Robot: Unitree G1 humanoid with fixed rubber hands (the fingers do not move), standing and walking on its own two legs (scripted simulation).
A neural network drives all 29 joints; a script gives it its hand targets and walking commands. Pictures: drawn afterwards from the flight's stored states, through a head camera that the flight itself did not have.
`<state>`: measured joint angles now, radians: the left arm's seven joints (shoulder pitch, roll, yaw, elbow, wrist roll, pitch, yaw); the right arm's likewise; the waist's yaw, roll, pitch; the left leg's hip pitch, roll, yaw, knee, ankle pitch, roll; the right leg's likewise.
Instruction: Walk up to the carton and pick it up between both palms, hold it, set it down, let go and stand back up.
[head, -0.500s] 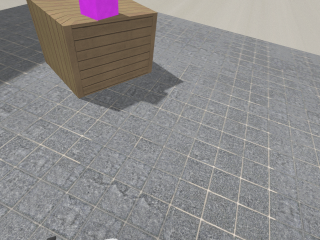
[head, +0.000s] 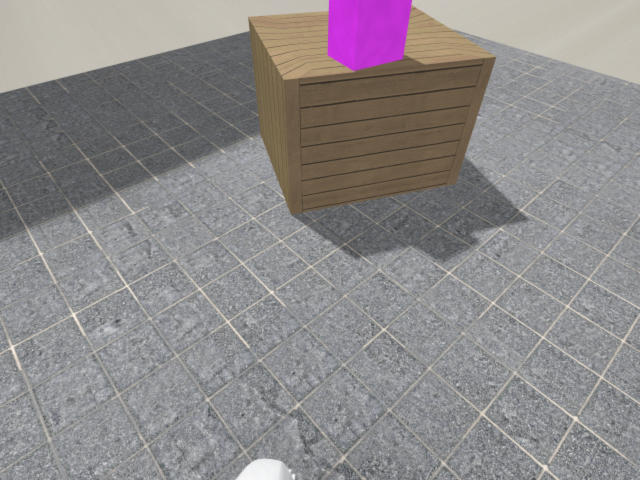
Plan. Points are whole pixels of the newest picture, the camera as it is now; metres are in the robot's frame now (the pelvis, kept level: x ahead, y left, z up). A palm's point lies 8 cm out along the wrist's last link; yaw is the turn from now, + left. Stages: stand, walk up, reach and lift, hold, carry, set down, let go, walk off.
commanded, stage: walk up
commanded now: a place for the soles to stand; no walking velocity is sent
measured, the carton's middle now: (368, 21) +1.64 -0.06 +0.03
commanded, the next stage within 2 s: none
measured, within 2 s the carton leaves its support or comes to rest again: neither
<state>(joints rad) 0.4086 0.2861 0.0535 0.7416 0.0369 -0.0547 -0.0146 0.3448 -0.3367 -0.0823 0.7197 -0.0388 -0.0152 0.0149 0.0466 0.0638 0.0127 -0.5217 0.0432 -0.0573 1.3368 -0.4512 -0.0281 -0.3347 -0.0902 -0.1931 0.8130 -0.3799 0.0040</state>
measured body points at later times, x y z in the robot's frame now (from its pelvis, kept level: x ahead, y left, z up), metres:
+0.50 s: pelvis +0.21 -0.05 +0.02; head +0.20 +0.00 +0.47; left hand +0.30 +0.22 -0.10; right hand +0.31 -0.31 -0.06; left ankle +0.19 +0.09 -0.70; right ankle +0.35 -0.20 -0.64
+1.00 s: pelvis +0.44 -0.10 +0.01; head +0.43 -0.06 +0.45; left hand +0.37 +0.17 -0.13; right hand +0.66 -0.28 -0.06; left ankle +0.45 +0.00 -0.70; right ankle +0.42 -0.23 -0.64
